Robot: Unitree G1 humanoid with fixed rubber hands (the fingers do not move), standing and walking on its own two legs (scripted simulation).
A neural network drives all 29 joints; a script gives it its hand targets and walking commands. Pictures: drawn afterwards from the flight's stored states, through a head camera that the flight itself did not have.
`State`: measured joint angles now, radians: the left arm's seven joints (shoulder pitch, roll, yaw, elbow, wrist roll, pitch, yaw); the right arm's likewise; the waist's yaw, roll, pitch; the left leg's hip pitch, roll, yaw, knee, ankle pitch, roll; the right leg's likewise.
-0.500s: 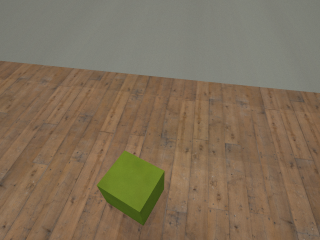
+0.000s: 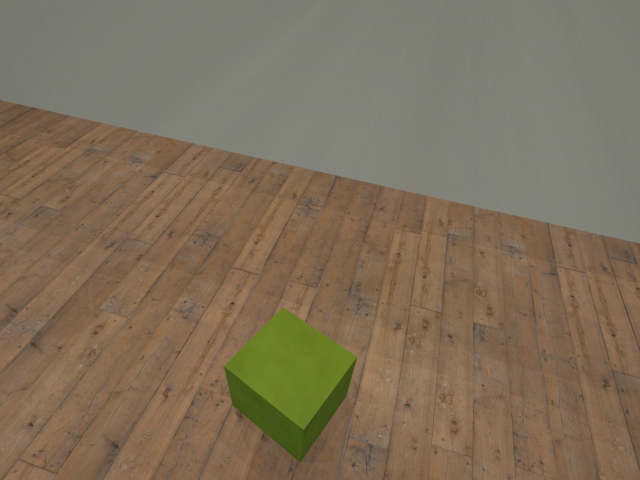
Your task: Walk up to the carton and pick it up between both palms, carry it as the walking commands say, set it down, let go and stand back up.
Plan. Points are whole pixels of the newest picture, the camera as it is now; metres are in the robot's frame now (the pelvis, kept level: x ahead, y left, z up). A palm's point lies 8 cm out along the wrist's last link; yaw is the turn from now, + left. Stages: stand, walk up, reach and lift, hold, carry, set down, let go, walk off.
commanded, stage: walk up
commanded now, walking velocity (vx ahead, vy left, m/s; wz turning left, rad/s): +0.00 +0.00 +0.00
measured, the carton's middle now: (291, 382) +0.57 +0.05 -0.65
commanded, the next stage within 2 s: none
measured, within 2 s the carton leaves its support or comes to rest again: neither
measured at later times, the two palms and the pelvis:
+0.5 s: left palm out of the picture -0.03 +0.25 -0.15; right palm out of the picture +0.10 -0.21 -0.13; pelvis +0.03 +0.03 +0.00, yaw +0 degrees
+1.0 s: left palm out of the picture +0.05 +0.40 -0.13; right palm out of the picture +0.14 -0.18 -0.12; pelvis +0.08 +0.11 -0.01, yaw -9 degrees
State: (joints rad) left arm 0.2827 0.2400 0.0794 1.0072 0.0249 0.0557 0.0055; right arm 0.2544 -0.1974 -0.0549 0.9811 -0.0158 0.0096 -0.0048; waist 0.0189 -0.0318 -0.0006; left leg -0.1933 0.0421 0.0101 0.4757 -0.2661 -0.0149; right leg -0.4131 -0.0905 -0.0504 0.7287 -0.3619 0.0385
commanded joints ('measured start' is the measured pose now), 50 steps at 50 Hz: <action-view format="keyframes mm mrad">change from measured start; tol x32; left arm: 1 53 66 11 -2 -20 -12 -8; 50 66 203 32 -62 -4 -41 58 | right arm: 1 -131 -112 11 -54 1 -30 -15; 50 55 -51 -20 -164 -11 26 28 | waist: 1 52 197 133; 13 67 -228 136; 24 -10 141 -20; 50 -64 -184 46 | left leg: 1 -172 154 -140 -318 -27 83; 9 -15 182 -153 -136 283 106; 12 -245 12 4 59 -360 44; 15 -436 40 38 401 -192 15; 23 216 229 -155 -140 549 76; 26 24 135 -119 -209 128 75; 37 77 85 -64 -183 280 65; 40 -328 -54 131 207 -258 -3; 42 -534 37 -53 490 -53 -33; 50 40 -54 92 2 22 -53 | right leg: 1 44 24 52 109 47 6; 10 340 26 35 -411 214 -29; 14 307 -276 481 -668 -529 -213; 20 238 -101 79 -377 763 -113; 24 221 23 13 -355 44 -8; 38 246 -40 28 -359 215 -45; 41 293 -410 664 -637 -419 -236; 50 -7 -136 243 -397 150 -82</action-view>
